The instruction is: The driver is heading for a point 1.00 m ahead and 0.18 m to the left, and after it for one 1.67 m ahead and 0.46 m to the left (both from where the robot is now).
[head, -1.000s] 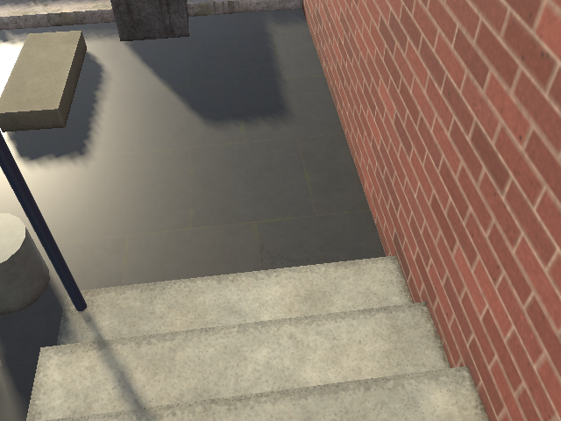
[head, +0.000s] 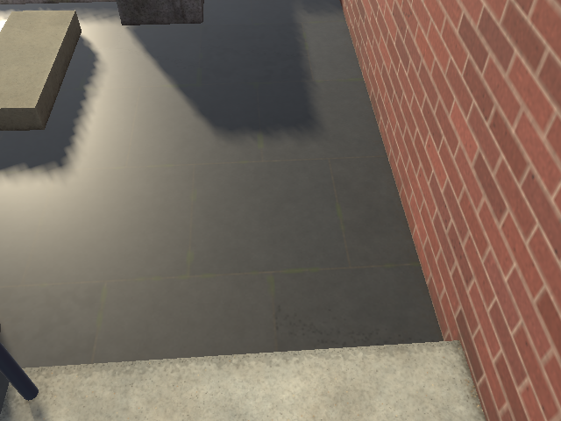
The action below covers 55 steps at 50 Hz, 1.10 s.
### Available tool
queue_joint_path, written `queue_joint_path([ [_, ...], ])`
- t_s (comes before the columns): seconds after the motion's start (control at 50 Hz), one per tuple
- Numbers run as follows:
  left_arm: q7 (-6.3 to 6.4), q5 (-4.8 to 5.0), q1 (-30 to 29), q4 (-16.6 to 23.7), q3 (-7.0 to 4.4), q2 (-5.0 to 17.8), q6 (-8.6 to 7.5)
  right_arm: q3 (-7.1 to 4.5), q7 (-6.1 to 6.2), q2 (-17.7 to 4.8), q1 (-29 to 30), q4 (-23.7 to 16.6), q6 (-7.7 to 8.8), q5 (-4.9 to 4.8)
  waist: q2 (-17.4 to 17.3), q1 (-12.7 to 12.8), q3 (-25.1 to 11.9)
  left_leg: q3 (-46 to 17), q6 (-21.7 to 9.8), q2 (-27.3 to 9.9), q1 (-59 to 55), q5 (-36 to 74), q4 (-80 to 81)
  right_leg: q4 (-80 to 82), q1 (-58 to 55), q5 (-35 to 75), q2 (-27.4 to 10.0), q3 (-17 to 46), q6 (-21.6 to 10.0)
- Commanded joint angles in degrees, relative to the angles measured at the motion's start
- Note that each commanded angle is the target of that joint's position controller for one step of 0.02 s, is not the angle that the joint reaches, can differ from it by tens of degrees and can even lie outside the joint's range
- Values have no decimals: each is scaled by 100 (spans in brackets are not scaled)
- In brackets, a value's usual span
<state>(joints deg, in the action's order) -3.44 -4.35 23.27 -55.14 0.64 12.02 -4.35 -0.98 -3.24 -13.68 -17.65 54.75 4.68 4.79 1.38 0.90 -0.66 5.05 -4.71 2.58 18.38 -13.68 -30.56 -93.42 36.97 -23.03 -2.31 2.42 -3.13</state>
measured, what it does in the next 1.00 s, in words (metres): goes down: right foot 0.13 m lower, then left foot 0.13 m lower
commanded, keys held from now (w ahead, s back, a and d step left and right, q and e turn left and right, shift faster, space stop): w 0.48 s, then w+q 0.08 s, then q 0.44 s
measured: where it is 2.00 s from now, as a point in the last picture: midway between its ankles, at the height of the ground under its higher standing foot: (275, 407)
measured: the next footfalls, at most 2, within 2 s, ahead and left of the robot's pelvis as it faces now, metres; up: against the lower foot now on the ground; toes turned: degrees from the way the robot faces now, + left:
right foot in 0.40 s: +0.38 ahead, -0.15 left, -0.13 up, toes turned -5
left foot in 0.98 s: +0.65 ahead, +0.17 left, -0.26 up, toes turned +21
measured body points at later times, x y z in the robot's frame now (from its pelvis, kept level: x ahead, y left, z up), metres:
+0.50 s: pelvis +0.29 -0.06 -0.13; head +0.29 -0.06 +0.32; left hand +0.42 +0.17 -0.25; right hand +0.20 -0.28 -0.28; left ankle +0.14 +0.08 -0.64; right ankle +0.33 -0.15 -0.86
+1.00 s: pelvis +0.53 +0.03 -0.24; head +0.54 +0.05 +0.21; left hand +0.35 +0.19 -0.38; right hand +0.75 -0.15 -0.35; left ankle +0.62 +0.16 -0.98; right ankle +0.34 -0.15 -0.85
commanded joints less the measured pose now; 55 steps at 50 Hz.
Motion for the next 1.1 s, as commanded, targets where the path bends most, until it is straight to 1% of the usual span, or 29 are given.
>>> queue_joint_path([
  [0.02, 46, -254, -277, 356, 64, -96, -17, 205, 183, 359, 246, -398, 259, -125, -134, 50, 519, -1508, -1339, -1538, 714, 500, 1806, 2939, 564, 2345, -807, 392, -246],
  [0.04, 0, -199, -351, 357, 12, 36, 20, 139, 192, 54, -173, -222, 286, -202, -304, -59, 273, -1500, -1442, -1477, 525, 424, 1756, 3295, 465, 2370, -638, 149, -153],
  [0.1, -123, -201, -272, 329, 61, 23, 8, 42, 93, -323, -727, 8, 282, 115, -167, -11, 104, -1327, -1402, -1419, 727, 1614, 918, 3598, 187, 3250, -504, 49, 30],
  [0.14, -85, -212, -1238, 617, 86, 133, -16, 144, 204, -40, -1480, 314, 314, 19, -186, -519, 278, -1816, -1398, -1640, -1035, 1141, 418, 4810, 2017, 4438, -764, 545, 167],
  [0.16, -56, -171, -1429, 582, 119, 155, -32, 207, 258, 110, -1484, 277, 282, -57, 38, -577, 258, -1491, -1171, -1343, -745, 648, 53, 5758, 1560, 5396, -756, 466, 175],
  [0.18, -66, -193, -1544, 615, 116, 143, -8, 279, 171, 110, -1514, 306, 216, 54, -232, -482, 258, -1336, -1122, -1110, 350, 283, 126, 5597, 402, 5609, -507, 79, 107],
  [0.26, -55, -173, -2237, 1035, 105, 329, 92, 320, 90, 67, -1625, 417, 183, 60, -271, -593, 751, -1513, -1044, -1222, 830, -572, -171, 5787, -481, 4464, -314, -176, 115],
  [0.34, -61, -96, -2932, 1138, 173, 264, 82, 109, 236, -325, -2130, 673, 68, -120, -310, -1084, 941, -1941, -898, -1415, -877, 120, -980, 7289, -389, 3133, -274, -252, 192],
  [0.38, 16, 63, -1646, 688, -63, 688, -7, 32, 67, -516, -1717, 592, -40, 37, -111, -397, 532, -1406, -622, -1081, -316, 1040, -2187, 7505, -2540, 3913, -71, -673, 16],
  [0.4, 26, 73, -12, 293, -347, 1216, -105, 30, -148, -429, -1769, 602, -40, 214, 339, 265, -145, -852, -156, -662, 695, 1241, -3755, 6960, -4693, 4805, -199, -685, -401],
  [0.42, -44, -101, 1190, 85, -519, 1651, 6, 146, -324, 421, -2834, 802, 6, 41, 1450, 285, -1858, -400, 416, -20, 2256, -2511, -6433, 5240, -7335, 7840, -1456, 310, -1775],
  [0.44, -151, -300, 2183, -132, -490, 1400, 89, 64, -383, 142, -2504, 505, 54, -238, 1158, 733, -2476, -664, 566, 45, 3079, -3501, -7860, 5521, -7897, 7625, -2209, 1599, -2367],
  [0.46, -145, -242, 2020, -192, -547, 1382, 55, -8, -284, -19, -1232, -124, 108, -408, 926, 852, -1296, -544, 595, -92, 4623, -3063, -8102, 6427, -7093, 4671, -2280, 2419, -2265],
  [0.48, -54, -81, 946, 21, -475, 1103, 18, 69, -47, 96, -484, -348, 148, -360, 4, 533, -265, -851, 418, -681, 4731, -1772, -7381, 7012, -5314, 2186, -2293, 2172, -1795],
  [0.52, -25, -80, -192, 333, -168, 363, -63, 20, 229, -20, -339, -347, 181, -158, -287, -194, 57, -957, 224, -1047, 3419, -653, -6347, 7396, -2848, 2412, -1949, 1447, -1770],
  [0.54, 80, -71, -617, 516, 30, -228, -229, 103, 267, 281, -487, -261, 159, -26, -403, -522, 297, -1285, 84, -1427, 2636, 690, -4521, 7705, -1770, 2666, -1478, 852, -1456],
  [0.58, 241, 132, -198, 346, -18, 84, -373, 37, 97, 361, -635, 32, 21, 45, 80, -359, 284, -844, 133, -1124, 2108, 1073, -3652, 8028, -1373, 2730, -1158, 330, -1601],
  [0.66, 235, -140, 114, 64, -87, 253, -397, -5, 31, 294, -438, -145, -36, -15, -129, -458, -171, -848, 445, -1245, 2189, 1577, -3103, 7168, -1832, 4936, -1318, -209, -1430],
  [0.7, 413, -9, 654, -214, 63, -208, -402, -14, 56, 210, 215, -346, -67, -8, -8, -60, -27, -1201, 564, -1458, 3405, 2646, -2056, 6764, -3013, 4284, -1409, -78, -1171],
  [0.76, 466, -42, 659, -204, -3, 218, -319, -21, -24, 44, 746, -406, -4, -86, -284, 56, 122, -923, 559, -1285, 2577, 3810, -859, 6265, -2372, 3269, -1144, -505, -842],
  [0.8, 459, -2, 762, -217, 116, -102, -221, -38, -158, 10, 1029, -548, -110, 36, -16, 162, 355, -678, 319, -1192, 1967, 3823, -679, 6182, -1882, 2128, -1149, -519, -784],
  [0.94, 584, 48, 1478, -596, -226, 316, 80, -57, 1, -48, 2043, -664, -134, 22, 47, 780, 936, -195, 206, -991, 1414, 2578, 1179, 5462, -3060, 1169, -1801, -113, -449],
  [0.98, 356, -31, 979, -462, -327, 558, 125, -424, 140, -750, 484, -174, 98, -180, -528, -47, -47, 400, -203, -550, -1587, 4213, 1244, 3611, -2168, 1134, -864, -1187, 135],
  [1.0, 188, -45, 971, -150, -159, -8, 147, -655, 199, -1509, -327, -223, 115, -139, -1050, -307, -1617, -406, -999, -1329, -4408, 6832, -320, 1906, -668, -425, -446, -1493, 688],
  [1.02, 93, 86, 782, 324, -87, -291, 140, -701, 188, -1751, -1469, -130, 12, -105, -1675, -705, -3498, -2023, -2225, -2620, -6174, 7778, -621, -610, -24, -3323, 64, -1204, 1012],
  [1.04, 39, 382, -563, 936, -190, 57, 59, -688, 213, -1434, -2135, -19, 27, -83, -1178, -1313, -2929, -2895, -2149, -2808, -6025, 6947, -89, -1515, 1453, -3357, 205, -556, 958],
  [1.06, 112, 435, -1235, 1262, -190, 130, -82, -703, 269, -1337, -1599, -119, 83, -246, -966, -1184, -1763, -2540, -1882, -2741, -4693, 5507, 165, -1316, 2221, -3152, -263, -279, 805],
  [1.08, 251, 307, -1144, 1211, -300, 544, -143, -611, 209, -1047, -963, -263, 93, -261, -392, -787, -1077, -2253, -1785, -2590, -3148, 4453, 357, -1100, 1986, -2840, -522, -283, 726],
  [1.1, 393, 102, -464, 976, -290, 543, -140, -536, 121, -836, -573, -381, 67, -159, -136, -323, -567, -1987, -1791, -2612, -1358, 4365, 536, -380, 970, -2215, -778, -5, 663],
])
Over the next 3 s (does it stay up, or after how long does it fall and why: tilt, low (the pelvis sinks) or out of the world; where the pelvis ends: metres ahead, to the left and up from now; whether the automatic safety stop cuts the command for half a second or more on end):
stays up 0.97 0.24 -0.39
